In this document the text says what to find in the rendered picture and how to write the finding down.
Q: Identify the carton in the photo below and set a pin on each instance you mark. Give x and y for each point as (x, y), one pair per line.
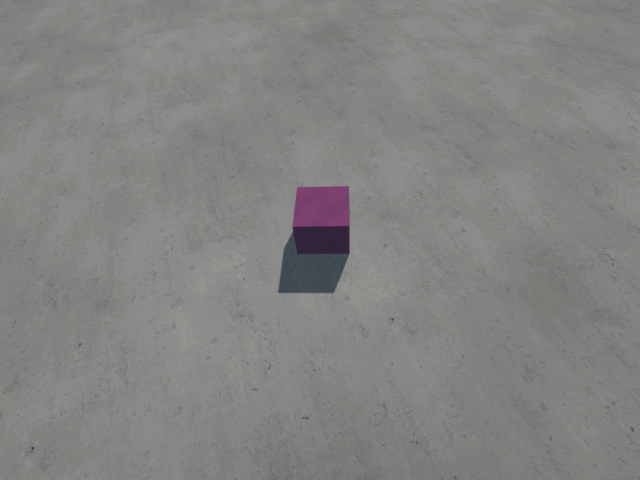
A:
(321, 220)

